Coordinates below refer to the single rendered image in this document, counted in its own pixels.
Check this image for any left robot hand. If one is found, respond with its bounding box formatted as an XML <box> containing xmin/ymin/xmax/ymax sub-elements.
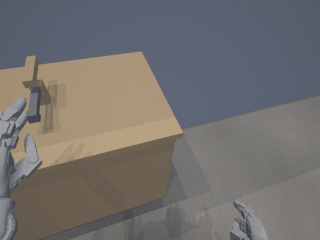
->
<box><xmin>0</xmin><ymin>97</ymin><xmax>42</xmax><ymax>199</ymax></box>

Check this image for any counter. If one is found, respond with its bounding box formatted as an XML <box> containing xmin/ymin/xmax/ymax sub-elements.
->
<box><xmin>0</xmin><ymin>51</ymin><xmax>183</xmax><ymax>240</ymax></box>

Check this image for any tap lever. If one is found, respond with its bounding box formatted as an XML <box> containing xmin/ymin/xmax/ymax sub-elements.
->
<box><xmin>26</xmin><ymin>86</ymin><xmax>41</xmax><ymax>124</ymax></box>

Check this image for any robot left forearm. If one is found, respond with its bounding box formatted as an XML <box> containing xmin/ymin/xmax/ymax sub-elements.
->
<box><xmin>0</xmin><ymin>198</ymin><xmax>18</xmax><ymax>240</ymax></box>

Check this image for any right robot hand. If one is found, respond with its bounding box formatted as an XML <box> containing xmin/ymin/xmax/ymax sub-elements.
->
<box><xmin>230</xmin><ymin>199</ymin><xmax>269</xmax><ymax>240</ymax></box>

